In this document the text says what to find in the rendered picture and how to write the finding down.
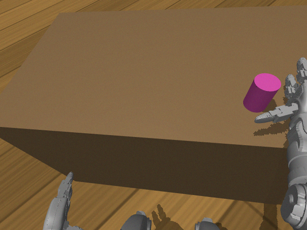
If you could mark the can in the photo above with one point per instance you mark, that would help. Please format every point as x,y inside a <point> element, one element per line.
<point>261,92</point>

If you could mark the right robot arm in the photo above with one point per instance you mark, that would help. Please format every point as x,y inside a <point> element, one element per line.
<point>294,206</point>

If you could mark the right robot hand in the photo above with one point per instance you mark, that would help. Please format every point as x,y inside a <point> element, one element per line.
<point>296,95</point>

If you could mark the left robot hand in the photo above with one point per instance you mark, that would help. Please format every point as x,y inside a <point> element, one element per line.
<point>56,218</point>

